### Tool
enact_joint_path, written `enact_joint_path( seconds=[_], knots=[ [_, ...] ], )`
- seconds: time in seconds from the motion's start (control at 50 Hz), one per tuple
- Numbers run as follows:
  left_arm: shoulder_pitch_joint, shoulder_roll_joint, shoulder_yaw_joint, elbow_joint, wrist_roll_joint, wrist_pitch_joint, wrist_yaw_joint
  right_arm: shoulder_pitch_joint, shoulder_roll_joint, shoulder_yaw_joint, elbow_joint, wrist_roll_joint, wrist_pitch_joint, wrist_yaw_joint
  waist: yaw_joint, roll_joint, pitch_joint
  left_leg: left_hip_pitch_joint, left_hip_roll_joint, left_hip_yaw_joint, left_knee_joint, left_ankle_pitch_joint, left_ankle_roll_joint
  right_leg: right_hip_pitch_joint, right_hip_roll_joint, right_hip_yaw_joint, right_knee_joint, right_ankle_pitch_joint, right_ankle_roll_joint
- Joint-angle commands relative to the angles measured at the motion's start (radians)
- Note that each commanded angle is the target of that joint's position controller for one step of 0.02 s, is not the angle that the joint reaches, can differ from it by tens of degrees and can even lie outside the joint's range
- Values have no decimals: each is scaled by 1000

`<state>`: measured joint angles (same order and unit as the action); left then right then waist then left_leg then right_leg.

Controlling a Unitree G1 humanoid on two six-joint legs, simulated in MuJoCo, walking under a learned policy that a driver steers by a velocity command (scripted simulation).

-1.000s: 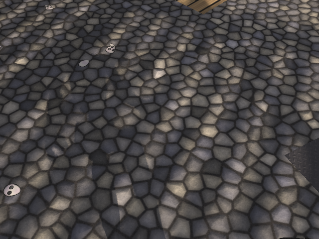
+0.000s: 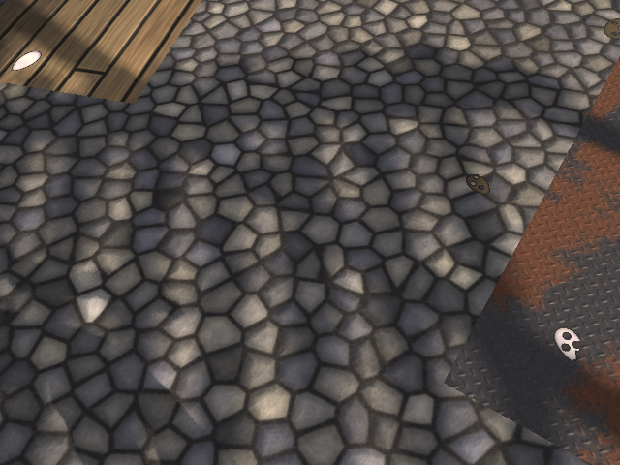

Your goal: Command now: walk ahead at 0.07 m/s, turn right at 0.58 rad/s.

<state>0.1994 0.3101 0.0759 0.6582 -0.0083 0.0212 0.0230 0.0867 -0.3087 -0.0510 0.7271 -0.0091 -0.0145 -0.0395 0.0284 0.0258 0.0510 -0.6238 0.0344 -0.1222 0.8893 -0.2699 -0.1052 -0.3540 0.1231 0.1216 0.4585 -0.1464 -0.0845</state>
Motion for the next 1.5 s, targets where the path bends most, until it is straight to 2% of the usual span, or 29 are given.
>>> enact_joint_path(
  seconds=[0.02, 0.14, 0.16, 0.18, 0.2, 0.22, 0.26, 0.32, 0.4, 0.54, 0.56, 0.58, 0.6, 0.62, 0.64, 0.72, 0.84, 0.94, 1.02, 1.06, 1.08, 1.1, 1.12, 1.14, 1.18, 1.26, 1.36, 1.44, 1.5],
  knots=[
    [-28, 160, 43, -81, 1, 3, 15, 7, -82, -23, -64, 6, -7, 1, -15, -151, -169, 89, -33, 8, -89, 26, -1, 107, -237, 266, -90, 133, -141],
    [-58, 140, 36, -102, -16, 19, 12, 70, -97, -39, -60, 13, -44, 24, -56, -183, -168, 298, -54, 22, -478, 116, 59, 161, -202, 367, 46, 263, -86],
    [-40, 110, 27, -109, -13, 20, 13, 96, -138, -51, -57, 3, -45, 23, -50, -129, -183, 425, 52, -40, -529, 245, 99, 87, -154, 329, 119, 101, -40],
    [40, 61, 16, -115, -3, 17, 10, 46, -225, -68, -78, -17, -33, 14, 31, 144, -179, 534, 269, -248, -519, 551, 220, -81, -9, 148, 311, -304, 29],
    [19, 132, 34, -127, 1, 7, 7, 99, -196, -68, -65, -39, -26, 17, -12, 276, -172, 550, 393, -422, -540, 695, 379, -234, 35, 46, 530, -548, 85],
    [43, 194, 56, -106, 3, 4, 3, 89, -152, -56, -80, -26, -25, 16, -13, 177, -172, 552, 390, -361, -519, 693, 393, -261, -23, 51, 692, -503, 118],
    [42, 172, 59, -72, -10, 26, 7, 56, -100, -45, -88, -2, -15, 10, -9, 85, -152, 556, 262, -173, -506, 492, 298, -296, -65, 17, 764, -370, 154],
    [-37, 93, 31, -111, -22, 33, -12, 90, -110, -47, -78, 6, 1, -4, -58, 152, -91, 528, 195, -92, -623, 19, 275, -334, -106, -75, 666, -239, 163],
    [-114, 68, 17, -151, -12, 7, -32, 135, -158, -67, -73, 10, -11, -5, -103, 165, -93, 549, 241, -66, -676, -109, 285, -282, -152, -114, 462, -235, 143],
    [32, 50, 14, -80, -11, -20, -53, 115, -166, -68, -42, 47, -32, 47, -13, 113, -68, 335, 231, 72, -606, -129, 257, 156, -109, -214, 46, -110, 38],
    [116, 63, 24, -43, -13, -22, -46, 128, -124, -53, -33, 41, -35, 53, 21, 69, -92, 257, 200, 110, -520, -129, 230, 308, -86, -214, 11, -116, 22],
    [224, 103, 39, -20, -14, -26, -38, 114, -53, -26, -36, 18, -42, 60, 72, -51, -133, 145, 131, 203, -280, -110, 165, 473, -187, -54, -48, -139, -9],
    [270, 250, 62, -40, 0, -31, -28, 71, 0, -6, -114, -8, -60, 65, 66, -348, -147, -181, -2, 255, 92, -303, 81, 602, -451, 427, -173, -283, -156],
    [281, 230, 58, -41, 2, -54, -36, 25, -101, -33, -123, 29, -78, 58, 107, -244, -123, -289, 8, 113, 265, -325, 91, 525, -517, 571, -244, -401, -263],
    [241, 175, 38, -39, 1, -72, -39, 25, -136, -44, -122, 51, -86, 62, 75, -217, -44, -331, 52, 83, 297, -230, 114, 484, -487, 489, -251, -423, -241],
    [119, 97, 5, -48, 10, -87, -32, 71, -110, -44, -70, 12, -87, 71, -4, -150, 4, -205, 93, 91, 174, 64, 107, 334, -354, 197, -287, -42, -150],
    [159, 112, 7, 16, 13, -98, -13, -27, -29, -8, -73, 29, -70, 84, 26, -108, 16, -107, 52, 128, -135, 339, 81, 299, -304, -50, -324, 187, -98],
    [214, 129, 14, 79, 3, -101, -12, -147, -21, 4, -122, 40, -75, 114, 62, -82, 75, -81, 11, 136, -312, 378, 136, 374, -356, -126, -335, 218, -83],
    [200, 164, 24, 88, 6, -81, 4, -93, -61, -14, -134, 29, -74, 126, 5, -131, -25, 51, -77, 209, -326, 218, 206, 507, -370, -187, -131, 812, -37],
    [179, 181, 26, 78, 9, -64, 18, 139, -136, -54, -88, 31, -64, 110, -126, -134, -172, 378, -139, 233, -360, 211, 262, 436, -331, -239, 217, 1012, 8],
    [194, 161, 13, 54, 26, -71, 24, 295, -200, -75, -67, 31, -53, 92, -185, -43, -283, 716, 1, 16, -338, 229, 321, 176, -297, -234, 514, 707, 39],
    [337, 4, -36, 24, 41, -97, -3, 303, -276, -84, -70, 33, -62, 93, -63, 223, -420, 1077, 286, -591, -409, 39, 547, -270, -65, -141, 907, -358, 113],
    [213, 112, -19, 22, 6, -135, -21, 344, -178, -67, -64, 36, -57, 85, -159, 112, -475, 1095, 280, -705, -544, -82, 529, -368, -73, 26, 999, -393, 101],
    [101, 140, -11, -23, -33, -155, -30, 289, -160, -61, -69, 29, -57, 76, -157, 82, -298, 968, 252, -550, -577, -51, 471, -439, -128, 23, 967, -314, 84],
    [37, 125, -13, -38, 3, -170, -19, 168, -127, -49, -97, 23, -58, 70, -74, -64, -126, 648, 173, -369, -610, 165, 426, -363, -193, -6, 793, -215, 81],
    [96, 93, -15, -33, 28, -127, -13, 116, -113, -43, -110, 18, -61, 55, 6, 3, -67, 373, 113, -228, -680, 335, 434, -237, -228, -41, 625, -177, 136],
    [-105, 34, -41, -80, 27, -128, -16, 174, -152, -56, -83, 32, -47, 33, -72, 30, -44, 249, 15, -119, -653, 239, 348, -122, -163, -80, 229, 180, 172],
    [-175, 78, -23, -98, 1, -142, -29, 242, -152, -57, -60, 42, -30, 28, -96, 59, -66, 365, 54, -235, -565, 110, 314, -78, -129, -36, 77, 193, 161],
    [-94, 114, 5, -80, -5, -153, -33, 227, -134, -55, -66, 35, -23, 28, -33, 96, -84, 417, 68, -306, -448, 98, 274, 38, -127, -38, 13, 85, 106]
  ],
)
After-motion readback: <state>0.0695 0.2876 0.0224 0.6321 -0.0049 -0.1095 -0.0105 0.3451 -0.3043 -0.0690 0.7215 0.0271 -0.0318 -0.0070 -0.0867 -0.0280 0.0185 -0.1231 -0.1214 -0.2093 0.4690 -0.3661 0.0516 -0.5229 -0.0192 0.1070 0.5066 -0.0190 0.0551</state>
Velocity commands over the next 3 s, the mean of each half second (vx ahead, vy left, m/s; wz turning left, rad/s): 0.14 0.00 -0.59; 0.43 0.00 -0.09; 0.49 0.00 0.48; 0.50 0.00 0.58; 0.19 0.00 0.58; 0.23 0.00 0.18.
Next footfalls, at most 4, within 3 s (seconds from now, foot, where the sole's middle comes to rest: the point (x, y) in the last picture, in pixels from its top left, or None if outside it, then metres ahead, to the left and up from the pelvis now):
0.16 left None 0.13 0.15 -0.78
0.58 right None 0.09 -0.13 -0.78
1.08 left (378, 427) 0.50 -0.06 -0.78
1.54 right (483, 331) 0.73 -0.31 -0.78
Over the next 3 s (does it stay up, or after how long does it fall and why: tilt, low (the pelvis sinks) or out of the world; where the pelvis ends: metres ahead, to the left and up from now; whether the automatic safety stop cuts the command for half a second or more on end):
stays up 1.04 -0.02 0.00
